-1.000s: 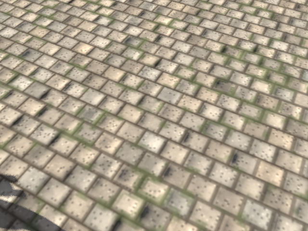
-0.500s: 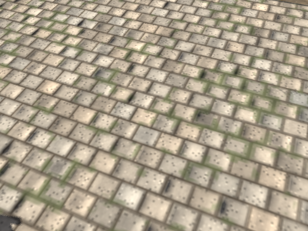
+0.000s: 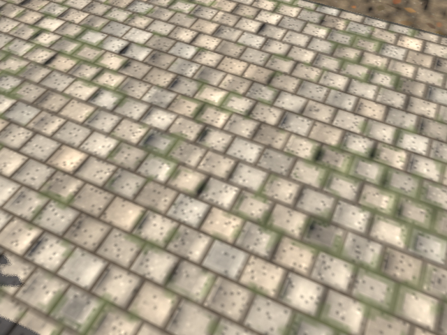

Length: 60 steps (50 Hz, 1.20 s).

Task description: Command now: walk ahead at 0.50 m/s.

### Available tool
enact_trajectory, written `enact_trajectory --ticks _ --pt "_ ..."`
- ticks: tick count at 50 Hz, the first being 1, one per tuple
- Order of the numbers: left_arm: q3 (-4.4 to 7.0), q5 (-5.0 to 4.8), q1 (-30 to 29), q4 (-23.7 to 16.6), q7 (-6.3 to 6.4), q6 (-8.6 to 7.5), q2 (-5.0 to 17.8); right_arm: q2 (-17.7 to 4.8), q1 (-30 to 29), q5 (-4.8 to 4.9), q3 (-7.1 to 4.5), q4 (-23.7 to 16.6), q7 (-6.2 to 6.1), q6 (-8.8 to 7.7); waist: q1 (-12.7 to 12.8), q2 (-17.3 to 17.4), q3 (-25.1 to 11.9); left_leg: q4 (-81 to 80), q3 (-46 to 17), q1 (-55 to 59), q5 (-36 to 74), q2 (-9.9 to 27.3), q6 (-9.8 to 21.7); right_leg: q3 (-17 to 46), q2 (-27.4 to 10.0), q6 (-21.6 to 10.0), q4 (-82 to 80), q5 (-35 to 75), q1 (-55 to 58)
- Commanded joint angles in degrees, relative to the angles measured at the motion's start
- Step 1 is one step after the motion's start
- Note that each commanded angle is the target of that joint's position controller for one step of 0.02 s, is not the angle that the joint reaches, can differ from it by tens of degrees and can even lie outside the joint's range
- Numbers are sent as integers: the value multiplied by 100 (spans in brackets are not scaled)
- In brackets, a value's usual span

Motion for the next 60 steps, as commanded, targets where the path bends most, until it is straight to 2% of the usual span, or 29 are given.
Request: enact_trajectory --ticks 1,3,7,13,17,20,22,23,24,25,26,27,28,29,31,34,38,45,48,49,50,51,52,53,54,55,56,58,60 --pt "177 34 -410 -579 47 -202 723 -639 647 -47 -169 -92 -27 -27 -339 283 -531 -1792 -2417 2310 164 1672 1002 204 -649 -83 734 812 -2452" --pt "181 57 -161 -523 55 -67 525 -502 549 -111 -133 -52 -13 -75 -75 499 -484 -2105 -1903 1730 594 1425 986 230 -826 -48 396 1122 -1897" --pt "169 123 -598 -677 86 58 395 -742 842 -68 -196 151 -106 -104 -81 358 -151 -2437 -1316 1571 1289 1363 1079 112 -913 168 -433 1786 -2354" --pt "85 102 -1729 -950 -20 -32 197 -857 1354 8 -194 372 -225 5 -461 361 83 -2511 -714 1920 1235 1114 781 -173 -668 205 -2407 3272 -2342" --pt "53 52 -2410 -1205 -152 -96 217 -893 1779 45 -204 588 -236 110 -689 369 295 -2250 -839 2532 1179 1376 797 -229 -506 135 -3054 3050 -2441" --pt "99 46 -2383 -1296 -240 -184 383 -990 1751 82 -250 636 -289 200 -476 488 249 -1817 -1122 2866 1560 1588 706 -152 -375 -11 -3428 2486 -2112" --pt "232 67 -1566 -1080 -215 -231 648 -1083 1470 91 -276 566 -307 238 44 577 -218 -984 -1055 2699 2752 1403 546 -363 -101 -177 -3679 2322 -770" --pt "379 106 -584 -802 -154 -242 963 -913 1419 43 -212 504 -306 236 460 466 -911 139 -847 2114 2776 1052 362 -254 -252 -379 -3526 2498 774" --pt "491 189 469 -669 -75 -213 1435 -525 1466 -113 -72 322 -301 215 757 -378 -1910 2074 -523 844 823 528 115 1085 -1510 -723 -3361 2506 2577" --pt "498 222 517 -566 -117 -176 1579 50 2273 63 67 317 -263 96 304 -1932 -2559 3669 -734 -1111 -2485 -242 -110 3565 -2549 -1491 -4153 1344 3981" --pt "348 180 312 -660 -107 -175 938 -695 1890 210 -104 407 -264 44 500 -1112 -1999 4247 -1223 -1623 -2356 116 -89 3382 -2336 -1245 -4440 741 3492" --pt "268 142 -107 -706 -83 -188 692 -898 1401 258 -183 256 -270 30 440 -806 -1211 4248 -1087 -1832 -1776 366 -46 2443 -2166 -986 -4554 926 2711" --pt "220 154 -500 -722 -91 -200 574 -797 1198 216 -187 238 -302 54 250 -369 -828 4059 -998 -1573 -1285 619 -83 1840 -1944 -871 -4747 1411 1930" --pt "189 171 -763 -706 -107 -213 431 -717 1130 146 -224 234 -316 107 98 -363 -504 3780 -1000 -1378 -975 763 -108 1322 -1733 -806 -4965 1734 1366" --pt "189 226 -963 -635 -108 -266 352 -471 1333 168 -234 249 -290 258 -140 -529 -344 3589 -978 -920 -659 918 -144 666 -1549 -782 -5311 2094 794" --pt "256 234 -947 -491 -59 -313 514 -338 1116 131 -248 78 -295 412 -227 -342 -80 3289 -993 -1236 -212 970 -220 -1 -1552 -856 -5537 2678 614" --pt "307 246 -814 -354 42 -251 674 -295 597 87 -241 -141 -209 391 -118 -243 96 2119 -890 -1493 808 916 -285 -705 -1450 -783 -5625 2930 850" --pt "409 91 -315 -131 101 -32 963 -215 -616 73 -150 -724 41 361 279 -140 445 727 -204 -1637 724 747 -52 -1331 -1723 -644 -5303 3392 1888" --pt "470 13 -471 -161 121 81 1178 -431 -379 83 -258 -845 93 395 -34 -392 111 605 241 -860 -96 315 243 -1569 -1763 -465 -4410 5639 2174" --pt "488 -13 -559 -186 131 127 1252 -592 86 100 -353 -769 86 411 -329 -471 -182 577 401 -217 -332 65 382 -1647 -1709 -396 -3689 6474 2132" --pt "476 -44 -726 -237 140 178 1255 -876 960 99 -525 -555 44 410 -836 -358 -580 112 476 960 44 -236 568 -1785 -1468 -205 -2458 6703 1770" --pt "412 53 -686 -346 156 147 1102 -1392 1771 63 -735 -365 -85 448 -1149 190 -1069 -136 -434 2631 854 166 847 -1769 -1172 155 -703 5083 457" --pt "143 314 -107 -661 87 -2 181 -2067 1444 -6 -795 -464 -142 412 -282 1759 -1535 -405 -3529 4441 1749 1758 1946 -1260 93 584 1432 -765 -2110" --pt "170 107 -484 -675 12 -217 625 -1662 1610 -61 -660 -701 -93 340 -708 989 -2509 -1032 -4674 4711 2068 2220 2305 109 200 533 2098 -1172 -2489" --pt "229 -90 -1010 -837 -4 -282 828 -1343 1340 -75 -561 -709 -61 272 -725 591 -1847 -1024 -3706 4240 2779 2031 2006 202 -77 406 2011 -676 -2811" --pt "210 -21 -1088 -826 44 -296 768 -1110 1010 32 -510 -723 -68 238 -505 194 -1248 -978 -2920 3419 2963 1704 1704 162 -329 351 1497 -178 -2753" --pt "253 128 -1098 -760 108 -251 823 -925 658 84 -463 -791 -99 255 -308 41 -883 -1057 -2443 2637 3032 1478 1482 130 -512 376 1066 126 -2486" --pt "319 182 -958 -796 138 -65 895 -861 378 -43 -418 -933 -153 291 -5 148 -741 -1279 -2092 1653 3462 1262 1372 147 -569 417 658 395 -1800" --pt "275 221 -888 -846 164 58 679 -1021 430 -61 -465 -935 -203 289 81 196 -774 -1286 -1806 1346 4048 1113 1362 59 -441 533 138 642 -1674"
